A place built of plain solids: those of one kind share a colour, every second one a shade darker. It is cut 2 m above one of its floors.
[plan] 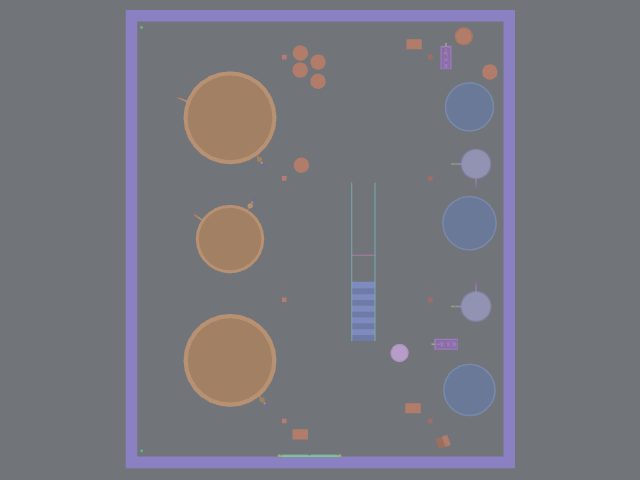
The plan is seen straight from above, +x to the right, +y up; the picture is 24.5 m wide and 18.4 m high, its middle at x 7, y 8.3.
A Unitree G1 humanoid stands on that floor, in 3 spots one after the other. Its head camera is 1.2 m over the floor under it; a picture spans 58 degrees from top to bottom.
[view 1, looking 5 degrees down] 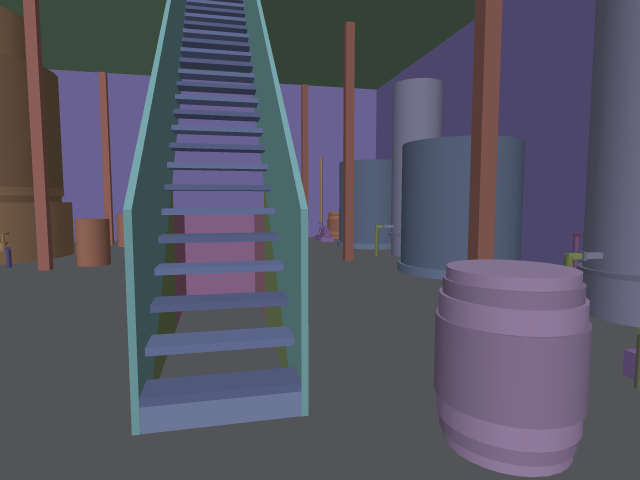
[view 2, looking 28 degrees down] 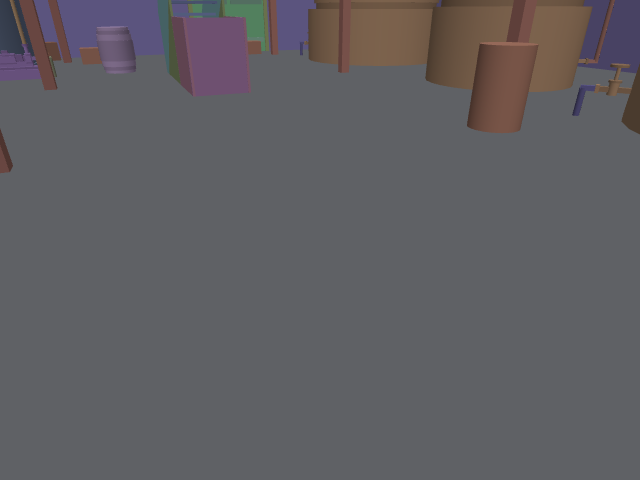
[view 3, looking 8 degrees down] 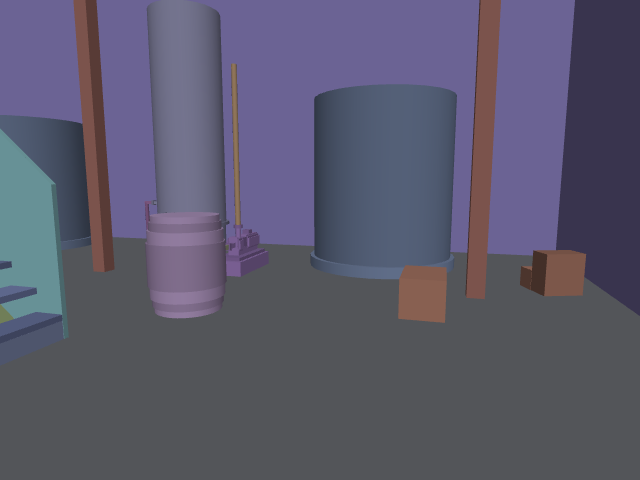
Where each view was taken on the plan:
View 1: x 8.66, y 2.13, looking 77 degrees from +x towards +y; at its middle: pump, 13.20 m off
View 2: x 10.18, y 14.97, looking -114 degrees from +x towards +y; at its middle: ground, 2.56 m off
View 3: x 6.60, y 1.70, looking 16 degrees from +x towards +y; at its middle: receiver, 5.80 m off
